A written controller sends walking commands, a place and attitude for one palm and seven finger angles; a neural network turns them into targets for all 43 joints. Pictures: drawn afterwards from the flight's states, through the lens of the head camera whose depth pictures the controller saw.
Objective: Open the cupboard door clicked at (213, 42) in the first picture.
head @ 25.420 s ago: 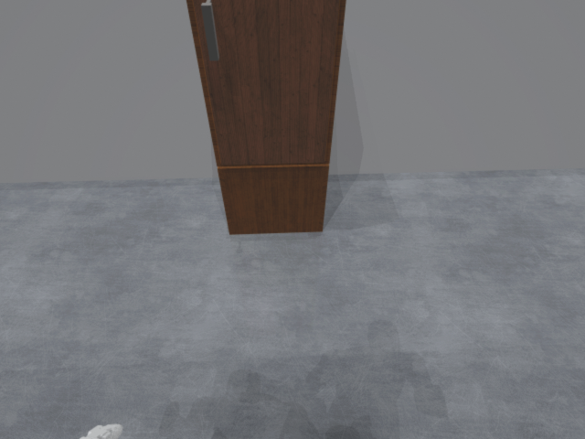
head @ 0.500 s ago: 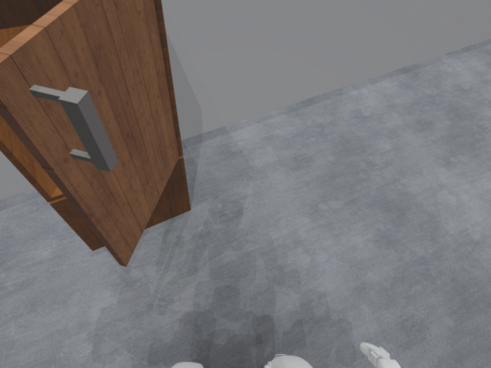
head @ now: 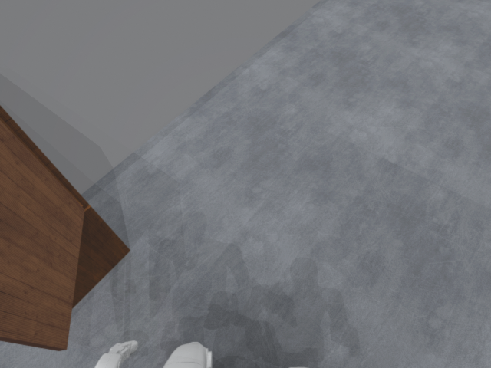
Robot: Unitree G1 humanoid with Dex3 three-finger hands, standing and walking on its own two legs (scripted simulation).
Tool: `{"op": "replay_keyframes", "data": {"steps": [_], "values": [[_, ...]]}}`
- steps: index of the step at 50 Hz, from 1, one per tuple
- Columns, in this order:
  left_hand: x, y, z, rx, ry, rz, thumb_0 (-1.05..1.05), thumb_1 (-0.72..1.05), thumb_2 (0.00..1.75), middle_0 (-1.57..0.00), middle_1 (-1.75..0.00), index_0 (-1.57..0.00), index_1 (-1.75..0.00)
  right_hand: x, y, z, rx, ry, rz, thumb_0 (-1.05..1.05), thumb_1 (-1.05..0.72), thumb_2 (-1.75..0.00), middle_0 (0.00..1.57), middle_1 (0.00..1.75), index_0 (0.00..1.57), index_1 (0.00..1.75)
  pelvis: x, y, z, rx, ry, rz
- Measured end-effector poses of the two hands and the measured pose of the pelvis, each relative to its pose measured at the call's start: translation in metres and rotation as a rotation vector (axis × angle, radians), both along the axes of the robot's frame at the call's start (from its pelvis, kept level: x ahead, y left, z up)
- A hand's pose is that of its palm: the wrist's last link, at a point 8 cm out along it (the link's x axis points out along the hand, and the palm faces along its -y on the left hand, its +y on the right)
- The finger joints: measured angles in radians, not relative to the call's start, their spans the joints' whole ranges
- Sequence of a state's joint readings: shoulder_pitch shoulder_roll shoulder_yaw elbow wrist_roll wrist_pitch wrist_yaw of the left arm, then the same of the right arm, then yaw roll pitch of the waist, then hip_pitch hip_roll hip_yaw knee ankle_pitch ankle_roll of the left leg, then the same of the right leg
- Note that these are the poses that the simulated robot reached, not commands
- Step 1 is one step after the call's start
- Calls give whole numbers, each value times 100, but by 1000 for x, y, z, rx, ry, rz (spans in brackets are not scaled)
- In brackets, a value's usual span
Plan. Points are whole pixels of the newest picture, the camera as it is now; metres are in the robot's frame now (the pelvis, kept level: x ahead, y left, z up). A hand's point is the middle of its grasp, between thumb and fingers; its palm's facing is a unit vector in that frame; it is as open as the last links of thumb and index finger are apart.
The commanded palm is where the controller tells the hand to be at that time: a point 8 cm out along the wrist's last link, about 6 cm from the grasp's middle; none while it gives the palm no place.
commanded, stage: walk to a spot facing it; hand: left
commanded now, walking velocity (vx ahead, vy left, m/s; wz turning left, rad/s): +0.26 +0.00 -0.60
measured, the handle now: out of the picture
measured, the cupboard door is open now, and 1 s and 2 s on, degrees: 48 48 48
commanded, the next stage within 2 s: turn to face it in 1.62 s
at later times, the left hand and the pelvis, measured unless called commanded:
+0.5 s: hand (187, 279) +0.29 +0.14 -0.16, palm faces -0.36 -0.92 -0.16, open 7.4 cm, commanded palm none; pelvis +0.12 +0.00 +0.00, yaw -19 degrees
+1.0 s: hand (234, 228) +0.41 +0.04 -0.17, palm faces -0.43 -0.88 -0.19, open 7.3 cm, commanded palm none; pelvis +0.33 -0.12 +0.00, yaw -31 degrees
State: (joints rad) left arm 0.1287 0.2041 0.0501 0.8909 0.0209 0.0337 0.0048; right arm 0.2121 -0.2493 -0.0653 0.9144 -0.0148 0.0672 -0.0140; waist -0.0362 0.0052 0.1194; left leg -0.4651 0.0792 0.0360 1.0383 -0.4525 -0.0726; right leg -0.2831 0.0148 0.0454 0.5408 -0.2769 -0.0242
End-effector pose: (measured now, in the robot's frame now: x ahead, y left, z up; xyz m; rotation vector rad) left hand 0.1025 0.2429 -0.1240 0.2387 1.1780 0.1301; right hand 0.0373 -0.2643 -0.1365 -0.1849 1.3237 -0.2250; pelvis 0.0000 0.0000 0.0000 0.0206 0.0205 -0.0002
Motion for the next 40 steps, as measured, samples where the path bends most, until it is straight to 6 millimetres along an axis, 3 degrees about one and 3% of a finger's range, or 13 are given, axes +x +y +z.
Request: {"op": "replay_keyframes", "data": {"steps": [4,9,13,17,22,27,30,32,34,40], "values": [[6,-1,-6,-34,31,-30,1,91,90,-20,-30,-20,-30,18,14,6,4,-65,-22,1,-91,-90,20,30,20,30,8,9,1,-1,6,-45],[20,13,-24,-76,51,-41,1,91,90,-20,-30,-20,-30,31,34,6,-24,-127,-34,0,-91,-90,20,30,20,30,27,28,-10,-38,18,-96],[47,18,-21,-84,71,-98,1,91,90,-20,-30,-20,-30,16,46,16,-26,-102,-81,0,-91,-90,20,30,20,30,46,30,-1,-44,9,-159],[91,9,-11,-95,46,-156,1,91,90,-20,-30,-20,-30,-8,53,23,-15,-20,-150,0,-90,-90,20,30,21,30,68,25,7,-50,16,-206],[156,-24,-8,-96,22,-265,1,91,90,-20,-30,-19,-30,-38,55,19,16,92,-269,0,-90,-90,20,30,21,30,98,11,5,-40,23,-284],[233,-83,-13,-86,-10,-405,1,91,90,-20,-30,-19,-30,-59,49,3,64,196,-395,0,-90,-90,20,30,21,30,134,-19,-8,-24,24,-361],[275,-120,-19,-78,-84,-455,1,91,90,-20,-30,-19,-30,-59,36,-13,106,253,-449,1,-90,-90,20,30,20,30,156,-46,-24,-17,15,-395],[289,-136,-18,-73,-108,-456,1,91,90,-20,-30,-20,-30,-42,21,-17,116,253,-471,1,-90,-90,20,30,20,30,167,-58,-23,-17,3,-411],[293,-145,-14,-61,-86,-453,1,91,90,-20,-30,-20,-30,-11,0,-15,103,200,-476,1,-91,-90,20,30,20,30,179,-68,-16,-18,-3,-424],[295,-158,-4,-26,43,-448,0,93,90,-20,-30,-20,-30,111,-64,3,39,-58,-454,1,-91,-90,20,30,20,30,224,-94,4,-2,11,-478]]}}
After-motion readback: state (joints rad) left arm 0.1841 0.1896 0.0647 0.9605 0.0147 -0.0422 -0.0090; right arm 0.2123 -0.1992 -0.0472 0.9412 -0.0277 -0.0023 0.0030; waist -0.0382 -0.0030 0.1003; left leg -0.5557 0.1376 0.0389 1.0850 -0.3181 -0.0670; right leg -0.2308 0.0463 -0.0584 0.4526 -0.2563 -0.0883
